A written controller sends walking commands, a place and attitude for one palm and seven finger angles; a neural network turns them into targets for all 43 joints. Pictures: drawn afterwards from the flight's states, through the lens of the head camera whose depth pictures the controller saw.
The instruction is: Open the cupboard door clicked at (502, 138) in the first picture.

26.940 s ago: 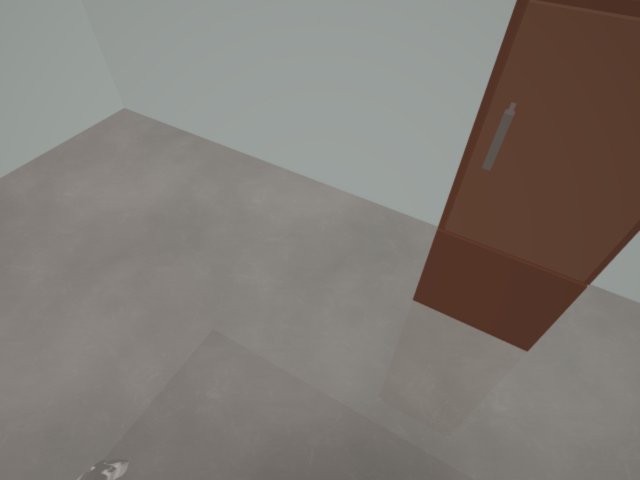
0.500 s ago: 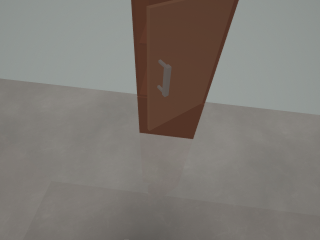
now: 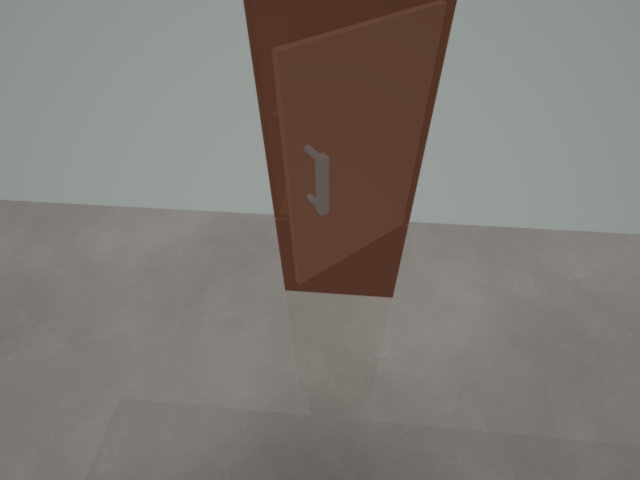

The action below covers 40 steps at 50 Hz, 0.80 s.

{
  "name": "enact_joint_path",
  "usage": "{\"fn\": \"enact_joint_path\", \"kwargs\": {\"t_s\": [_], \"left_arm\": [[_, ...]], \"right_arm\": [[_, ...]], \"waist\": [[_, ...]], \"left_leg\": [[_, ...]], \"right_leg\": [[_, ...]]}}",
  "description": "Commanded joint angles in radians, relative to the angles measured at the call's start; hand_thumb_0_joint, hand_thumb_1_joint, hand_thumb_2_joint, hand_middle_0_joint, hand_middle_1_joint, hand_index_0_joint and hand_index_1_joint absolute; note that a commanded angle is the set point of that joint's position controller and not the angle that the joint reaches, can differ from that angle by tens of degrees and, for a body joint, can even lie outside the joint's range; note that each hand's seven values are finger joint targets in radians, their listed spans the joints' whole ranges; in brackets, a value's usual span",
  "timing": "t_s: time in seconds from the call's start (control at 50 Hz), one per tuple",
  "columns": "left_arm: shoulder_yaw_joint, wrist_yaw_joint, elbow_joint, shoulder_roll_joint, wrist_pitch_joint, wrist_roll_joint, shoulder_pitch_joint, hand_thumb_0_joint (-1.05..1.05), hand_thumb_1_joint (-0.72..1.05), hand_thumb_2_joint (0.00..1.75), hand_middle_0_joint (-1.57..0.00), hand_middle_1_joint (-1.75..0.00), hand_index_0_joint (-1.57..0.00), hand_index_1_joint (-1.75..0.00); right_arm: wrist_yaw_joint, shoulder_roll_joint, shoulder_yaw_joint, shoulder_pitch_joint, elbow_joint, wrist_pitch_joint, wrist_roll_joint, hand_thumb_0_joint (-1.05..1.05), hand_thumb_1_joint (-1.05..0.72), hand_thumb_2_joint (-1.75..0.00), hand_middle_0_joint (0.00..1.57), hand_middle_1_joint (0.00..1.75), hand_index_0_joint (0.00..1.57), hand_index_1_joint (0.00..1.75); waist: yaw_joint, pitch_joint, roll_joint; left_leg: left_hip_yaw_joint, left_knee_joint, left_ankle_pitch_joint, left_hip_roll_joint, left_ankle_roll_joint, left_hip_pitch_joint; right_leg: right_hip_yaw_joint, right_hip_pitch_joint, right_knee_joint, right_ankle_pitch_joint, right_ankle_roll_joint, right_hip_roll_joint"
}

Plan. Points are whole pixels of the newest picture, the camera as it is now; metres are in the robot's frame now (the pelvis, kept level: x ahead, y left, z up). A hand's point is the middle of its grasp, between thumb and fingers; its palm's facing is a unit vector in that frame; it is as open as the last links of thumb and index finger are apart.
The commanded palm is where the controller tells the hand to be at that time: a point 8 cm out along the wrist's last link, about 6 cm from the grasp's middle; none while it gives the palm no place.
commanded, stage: let the arm hang, fingers relaxed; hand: left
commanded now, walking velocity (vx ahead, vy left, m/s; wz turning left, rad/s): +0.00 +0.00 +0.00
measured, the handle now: (316, 180) +0.65 +0.04 -0.01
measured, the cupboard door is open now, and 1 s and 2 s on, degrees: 41 41 41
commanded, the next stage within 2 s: look to check the result in 0.12 s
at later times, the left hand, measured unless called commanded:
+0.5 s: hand out of the picture +0.07 +0.22 -0.16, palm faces -0.01 -0.95 -0.32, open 7.4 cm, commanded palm none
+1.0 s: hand out of the picture +0.09 +0.20 -0.16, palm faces -0.04 -0.96 -0.29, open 7.4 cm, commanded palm none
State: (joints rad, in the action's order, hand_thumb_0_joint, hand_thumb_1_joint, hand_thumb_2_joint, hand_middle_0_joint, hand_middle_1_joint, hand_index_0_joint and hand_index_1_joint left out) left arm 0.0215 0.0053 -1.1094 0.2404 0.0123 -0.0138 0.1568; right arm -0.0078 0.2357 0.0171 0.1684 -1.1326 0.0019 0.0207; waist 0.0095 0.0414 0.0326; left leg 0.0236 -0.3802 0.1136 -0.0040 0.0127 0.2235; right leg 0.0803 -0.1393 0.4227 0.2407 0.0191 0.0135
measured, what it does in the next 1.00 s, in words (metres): stands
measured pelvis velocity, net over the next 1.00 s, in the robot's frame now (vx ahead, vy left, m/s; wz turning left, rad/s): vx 0.03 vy -0.01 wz -0.08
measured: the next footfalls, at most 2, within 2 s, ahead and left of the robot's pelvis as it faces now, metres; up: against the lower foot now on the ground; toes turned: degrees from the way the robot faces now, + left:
left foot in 1.70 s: +0.10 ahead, +0.11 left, +0.00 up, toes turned -27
right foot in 1.96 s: -0.02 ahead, -0.15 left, +0.00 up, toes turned -37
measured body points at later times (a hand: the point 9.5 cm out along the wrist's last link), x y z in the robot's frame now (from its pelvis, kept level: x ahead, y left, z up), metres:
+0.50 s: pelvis +0.02 -0.01 +0.00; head +0.04 -0.03 +0.45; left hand +0.07 +0.27 -0.13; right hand +0.08 -0.29 -0.15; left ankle +0.06 +0.11 -0.74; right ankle +0.00 -0.10 -0.74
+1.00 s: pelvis +0.03 -0.01 +0.00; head +0.05 -0.02 +0.45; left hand +0.09 +0.25 -0.14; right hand +0.08 -0.28 -0.15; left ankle +0.06 +0.11 -0.74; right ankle +0.00 -0.11 -0.74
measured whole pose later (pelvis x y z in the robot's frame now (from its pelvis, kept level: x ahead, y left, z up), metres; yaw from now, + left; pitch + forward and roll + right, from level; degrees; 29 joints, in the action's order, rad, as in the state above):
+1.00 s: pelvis +0.03 -0.01 +0.00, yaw -4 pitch -2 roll +0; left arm 0.03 0.01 -1.10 0.25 -0.02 -0.01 0.17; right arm -0.03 0.26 0.02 0.12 -1.10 -0.01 0.02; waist -0.01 0.07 0.02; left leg 0.08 -0.41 0.19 0.05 -0.01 0.19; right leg 0.02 -0.11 0.40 0.26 0.04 -0.03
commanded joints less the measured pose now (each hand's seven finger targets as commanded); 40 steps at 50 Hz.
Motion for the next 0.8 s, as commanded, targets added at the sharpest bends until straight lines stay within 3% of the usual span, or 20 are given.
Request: {"fn": "enact_joint_path", "kwargs": {"t_s": [0.0,0.26,0.48,0.78], "left_arm": [[0.030,0.013,0.024,0.186,0.013,0.000,0.015,0.00,0.90,0.90,-0.20,-0.30,-0.20,-0.30],[0.030,0.013,0.017,0.223,0.022,0.004,-0.030,0.00,0.90,0.90,-0.20,-0.30,-0.20,-0.30],[0.025,0.016,0.006,0.237,0.023,0.006,-0.030,0.00,0.90,0.90,-0.20,-0.30,-0.20,-0.30],[0.024,0.016,0.009,0.235,0.023,0.004,-0.029,0.00,0.90,0.90,-0.20,-0.30,-0.20,-0.30]], "right_arm": [[-0.010,0.163,0.020,-0.001,0.031,0.013,0.003,0.00,-0.90,-0.90,0.20,0.30,0.20,0.30],[-0.012,0.210,0.017,-0.051,0.034,0.017,0.000,0.00,-0.90,-0.90,0.20,0.30,0.20,0.30],[-0.013,0.226,0.016,-0.064,0.032,0.011,-0.003,0.00,-0.90,-0.90,0.20,0.30,0.20,0.30],[-0.013,0.223,0.013,-0.072,0.032,0.014,-0.003,0.00,-0.90,-0.90,0.20,0.30,0.20,0.30]], "waist": [[-0.007,-0.002,-0.020],[-0.004,-0.063,-0.023],[-0.003,-0.055,-0.055],[-0.005,-0.042,-0.036]], "left_leg": [[-0.118,0.080,0.010,0.109,0.017,-0.044],[-0.103,0.070,-0.103,0.121,0.010,-0.112],[-0.096,0.074,-0.112,0.124,0.009,-0.136],[-0.095,0.088,-0.124,0.126,0.006,-0.138]], "right_leg": [[-0.126,-0.053,-0.140,0.007,0.039,0.112],[-0.128,0.016,-0.163,-0.146,0.038,0.126],[-0.128,0.021,-0.178,-0.191,0.031,0.125],[-0.127,0.031,-0.184,-0.197,0.027,0.123]]}}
